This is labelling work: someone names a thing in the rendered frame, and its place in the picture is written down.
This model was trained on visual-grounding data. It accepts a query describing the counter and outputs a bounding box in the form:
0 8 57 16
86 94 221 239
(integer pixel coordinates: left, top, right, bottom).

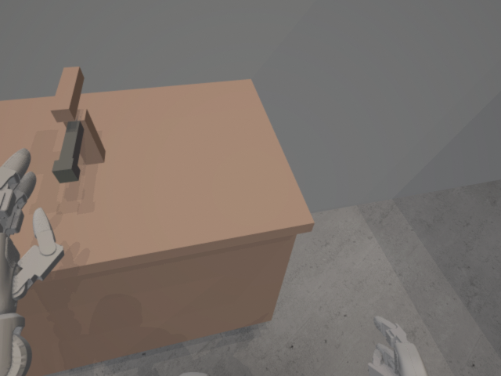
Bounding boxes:
0 67 315 376

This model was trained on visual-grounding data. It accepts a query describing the tap lever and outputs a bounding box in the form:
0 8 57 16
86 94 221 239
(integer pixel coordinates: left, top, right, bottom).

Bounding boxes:
52 115 84 183

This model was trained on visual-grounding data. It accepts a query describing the robot right hand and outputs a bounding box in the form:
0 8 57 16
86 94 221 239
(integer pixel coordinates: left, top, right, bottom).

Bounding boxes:
368 316 429 376

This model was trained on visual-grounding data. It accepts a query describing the left robot forearm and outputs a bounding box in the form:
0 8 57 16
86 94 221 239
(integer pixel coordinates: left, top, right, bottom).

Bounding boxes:
0 313 32 376

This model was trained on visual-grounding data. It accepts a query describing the robot left hand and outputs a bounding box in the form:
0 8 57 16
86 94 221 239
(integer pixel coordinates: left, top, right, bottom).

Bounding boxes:
0 148 64 315

